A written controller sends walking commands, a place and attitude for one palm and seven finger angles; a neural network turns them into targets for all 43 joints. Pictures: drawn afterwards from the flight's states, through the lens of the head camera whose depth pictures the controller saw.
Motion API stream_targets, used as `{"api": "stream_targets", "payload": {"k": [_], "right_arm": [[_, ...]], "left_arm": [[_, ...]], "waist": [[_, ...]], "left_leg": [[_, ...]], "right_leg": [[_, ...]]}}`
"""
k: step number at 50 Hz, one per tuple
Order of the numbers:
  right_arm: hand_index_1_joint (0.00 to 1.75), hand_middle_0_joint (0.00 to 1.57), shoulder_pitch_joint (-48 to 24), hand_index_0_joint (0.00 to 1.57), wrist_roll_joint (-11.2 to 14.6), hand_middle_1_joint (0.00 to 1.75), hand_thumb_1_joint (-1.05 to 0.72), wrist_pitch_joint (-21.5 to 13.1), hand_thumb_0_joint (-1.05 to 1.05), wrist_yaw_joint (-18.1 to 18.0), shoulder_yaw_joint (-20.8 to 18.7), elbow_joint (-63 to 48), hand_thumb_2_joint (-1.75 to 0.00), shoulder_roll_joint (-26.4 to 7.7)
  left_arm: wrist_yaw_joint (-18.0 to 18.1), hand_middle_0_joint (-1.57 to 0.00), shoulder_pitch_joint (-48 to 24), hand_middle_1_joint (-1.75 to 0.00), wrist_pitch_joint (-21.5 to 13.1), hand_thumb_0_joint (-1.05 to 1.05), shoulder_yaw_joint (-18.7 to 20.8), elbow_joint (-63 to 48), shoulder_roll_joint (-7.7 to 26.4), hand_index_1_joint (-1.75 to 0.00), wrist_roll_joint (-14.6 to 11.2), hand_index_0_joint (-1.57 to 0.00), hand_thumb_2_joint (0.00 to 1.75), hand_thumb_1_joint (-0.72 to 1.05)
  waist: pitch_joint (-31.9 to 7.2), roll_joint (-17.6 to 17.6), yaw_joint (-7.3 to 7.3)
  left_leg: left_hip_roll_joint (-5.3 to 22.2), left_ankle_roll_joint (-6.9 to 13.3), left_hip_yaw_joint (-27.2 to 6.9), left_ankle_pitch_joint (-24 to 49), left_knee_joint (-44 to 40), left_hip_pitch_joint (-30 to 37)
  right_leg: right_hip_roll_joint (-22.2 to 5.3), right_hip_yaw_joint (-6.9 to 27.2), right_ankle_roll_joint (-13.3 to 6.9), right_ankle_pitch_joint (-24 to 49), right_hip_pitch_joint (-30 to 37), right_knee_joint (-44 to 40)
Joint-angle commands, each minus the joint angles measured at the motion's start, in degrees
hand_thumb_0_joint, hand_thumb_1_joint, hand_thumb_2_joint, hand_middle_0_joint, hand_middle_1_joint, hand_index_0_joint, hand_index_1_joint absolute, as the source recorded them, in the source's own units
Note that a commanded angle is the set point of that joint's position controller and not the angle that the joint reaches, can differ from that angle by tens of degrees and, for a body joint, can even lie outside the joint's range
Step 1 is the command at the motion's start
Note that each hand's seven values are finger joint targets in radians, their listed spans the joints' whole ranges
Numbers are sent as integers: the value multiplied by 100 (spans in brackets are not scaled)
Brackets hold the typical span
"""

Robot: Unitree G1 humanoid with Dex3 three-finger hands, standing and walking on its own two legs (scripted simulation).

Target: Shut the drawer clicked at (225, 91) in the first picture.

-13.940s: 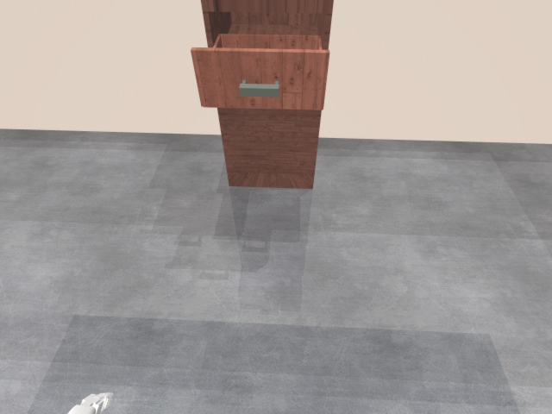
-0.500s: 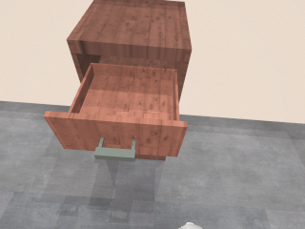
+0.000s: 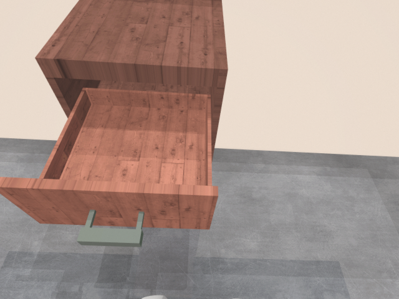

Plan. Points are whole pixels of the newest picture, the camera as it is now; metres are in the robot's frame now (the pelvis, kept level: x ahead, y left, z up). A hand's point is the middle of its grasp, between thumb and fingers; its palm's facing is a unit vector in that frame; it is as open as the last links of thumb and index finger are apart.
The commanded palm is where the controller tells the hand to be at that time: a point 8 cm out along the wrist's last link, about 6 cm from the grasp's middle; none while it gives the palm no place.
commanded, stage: come to a stop and stand still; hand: left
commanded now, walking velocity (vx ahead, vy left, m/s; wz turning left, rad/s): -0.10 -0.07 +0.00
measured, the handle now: (114, 226) +0.24 +0.19 -0.01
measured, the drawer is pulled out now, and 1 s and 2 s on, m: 0.30 0.30 0.30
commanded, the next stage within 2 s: look again from close up in 1.68 s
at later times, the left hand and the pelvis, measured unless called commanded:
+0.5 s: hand out of the picture +0.00 +0.14 -0.17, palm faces +0.04 -0.97 -0.26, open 7.4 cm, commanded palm none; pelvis -0.05 -0.05 -0.01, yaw +2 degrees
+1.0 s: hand out of the picture -0.07 +0.14 -0.16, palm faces +0.03 -0.98 -0.20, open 7.4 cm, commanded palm none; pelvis -0.06 -0.04 +0.01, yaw +1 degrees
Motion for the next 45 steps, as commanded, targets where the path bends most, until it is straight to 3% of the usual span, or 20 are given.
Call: {"api": "stream_targets", "payload": {"k": [1, 3, 7, 8, 9, 10, 11, 12, 13, 14, 15, 16, 17, 19, 21, 23, 25, 31, 36, 45], "right_arm": [[30, 20, 231, 20, -38, 30, -90, -35, 0, -52, -163, -361, -90, -920], [30, 20, 194, 20, -29, 30, -90, -50, 0, -50, -214, -439, -90, -988], [30, 20, 147, 20, -59, 30, -90, -17, 0, 14, -248, -452, -90, -1019], [30, 20, 8, 20, -37, 30, -90, -86, 0, -9, -215, -905, -90, -1255], [30, 20, -440, 20, -48, 30, -90, -146, 0, 92, -324, -1135, -90, -1328], [30, 20, -371, 20, -58, 30, -90, -52, 0, 109, -305, -1170, -90, -1201], [30, 20, -309, 20, 22, 30, -90, 34, 0, 139, -275, -1174, -90, -949], [30, 20, -233, 20, 37, 30, -90, 97, 0, 174, -235, -1274, -90, -636], [30, 20, -124, 20, -21, 30, -90, 147, 0, 224, -155, -1323, -90, -579], [30, 20, -40, 20, -21, 30, -90, 178, 0, 262, -186, -1303, -90, -562], [30, 20, -72, 20, -29, 30, -90, 176, 0, 273, -182, -1264, -90, -562], [30, 20, -128, 20, -9, 30, -90, 167, 0, 256, -186, -1276, -90, -664], [30, 20, -113, 20, 11, 30, -90, 141, 0, 244, -200, -1270, -90, -744], [30, 20, -5, 20, 34, 30, -90, 90, 0, 248, -154, -1193, -90, -684], [30, 20, 193, 20, 47, 30, -90, 5, 0, 234, -106, -985, -90, -665], [30, 20, 150, 20, 25, 30, -90, -98, 0, 195, -86, -896, -90, -882], [30, 20, 44, 20, 3, 30, -90, -94, 0, 156, -42, -777, -90, -859], [30, 20, 208, 20, 2, 30, -90, -54, 0, 165, 2, -524, -90, -817], [30, 20, 395, 20, 6, 30, -90, -97, 0, 162, 35, -306, -90, -809], [30, 20, 579, 20, 51, 30, -90, -184, 0, 130, 88, 65, -90, -773]], "left_arm": [[61, -20, 298, -30, 34, 0, 136, -351, 396, -30, 38, -20, 90, 90], [40, -20, 375, -30, 24, 0, 103, -351, 335, -30, 38, -20, 90, 90], [5, -20, 379, -30, 20, 0, 74, -447, 244, -30, 60, -20, 90, 90], [19, -20, 393, -30, -152, 0, -181, -750, 1049, -30, 118, -20, 90, 90], [-33, -20, 678, -30, -124, 0, -63, -673, 774, -30, 80, -20, 90, 90], [-38, -20, 749, -30, -142, 0, -17, -667, 641, -30, 92, -20, 90, 90], [-9, -20, 783, -30, -161, 0, -44, -686, 844, -30, 120, -20, 90, 90], [27, -20, 594, -30, -204, 0, -22, -806, 1104, -30, 158, -20, 90, 90], [38, -20, 196, -30, -264, 0, -96, -979, 1259, -30, 162, -20, 90, 90], [32, -20, -41, -30, -284, 0, -133, -1084, 1264, -30, 177, -20, 90, 90], [69, -20, -138, -30, -319, 0, -78, -1136, 1155, -30, 151, -20, 90, 90], [98, -20, -89, -30, -343, 0, -52, -1111, 1148, -30, 119, -20, 90, 90], [107, -20, -166, -30, -344, 0, -71, -1101, 1134, -30, 118, -20, 90, 90], [90, -20, -125, -30, -311, 0, -94, -1132, 1123, -30, 140, -20, 90, 90], [80, -20, 0, -30, -290, 0, -125, -1068, 1085, -30, 92, -20, 90, 90], [61, -20, 302, -30, -273, 0, -168, -1026, 915, -30, 44, -20, 90, 90], [66, -20, 407, -30, -289, 0, -170, -866, 907, -30, 17, -20, 90, 90], [26, -20, 311, -30, -304, 0, -197, -666, 880, -30, 28, -20, 90, 90], [10, -20, 401, -30, -327, 0, -219, -504, 779, -30, 30, -20, 90, 90], [20, -20, 689, -30, -368, 0, -266, -149, 598, -30, 21, -20, 90, 90]], "waist": [[-693, 863, -53], [-1053, 584, -57], [-1115, 1004, -126], [-1077, 1057, 48], [-1471, 1329, 132], [-1492, 1053, 97], [-1163, 197, 119], [-647, -879, -16], [-538, -901, -159], [-657, -294, -299], [-620, -582, -307], [-556, -972, -251], [-451, -947, -294], [-276, -609, -314], [-387, -271, -308], [-474, 637, -97], [-573, 756, -37], [-331, 244, -140], [-276, 286, -148], [-379, 211, -109]], "left_leg": [[1845, 952, -1607, 4433, -963, 627], [1778, 922, -1554, 4048, -893, 922], [1755, 785, -1705, 2142, -1195, 634], [1260, 551, -1584, 1834, -1114, 1152], [1647, 276, -1571, 1406, -802, 610], [1295, 126, -1524, 863, -465, 484], [754, -113, -1062, 173, 136, 104], [230, -406, -609, -689, 840, -763], [167, -528, -687, -1124, 1304, -806], [146, -544, -681, -1075, 1763, -372], [103, -512, -719, -926, 1978, -729], [179, -477, -802, -895, 2148, -891], [266, -460, -840, -863, 2086, -840], [234, -445, -628, -657, 1023, -369], [179, -392, -642, 284, -54, 402], [678, -155, -1181, 1613, -333, 717], [671, -130, -1209, 1640, -303, 543], [496, -262, -1095, 80, -665, 359], [535, -248, -1153, 13, -900, 390], [617, -204, -1153, 585, -1028, 580]], "right_leg": [[-7, 368, 75, -259, -451, 1296], [33, 329, 118, -115, -458, 1086], [-34, 170, 70, -45, -5, -67], [270, -59, 95, -143, -60, -274], [-2, 145, 11, 225, -129, -979], [29, 103, -29, 790, 298, -2035], [-255, 675, -208, 1385, 390, -2832], [-1006, 1845, -558, 1218, 171, -3272], [-1428, 2015, -803, 1870, 0, -3301], [-1373, 1697, -877, 1676, -374, -3265], [-1080, 1552, -807, 2366, -29, -3081], [-1151, 1644, -866, 2938, 148, -2951], [-1187, 1490, -930, 3258, 168, -2826], [-1018, 1131, -790, 3555, 66, -2540], [-723, 874, -470, 3121, 8, -2290], [-328, 635, -177, 2377, -15, -2242], [-350, 646, -129, 2396, 355, -2468], [-498, 893, -199, 1132, 304, -3156], [-449, 844, -198, 990, 285, -3275], [-435, 718, -159, 1777, 547, -3136]]}}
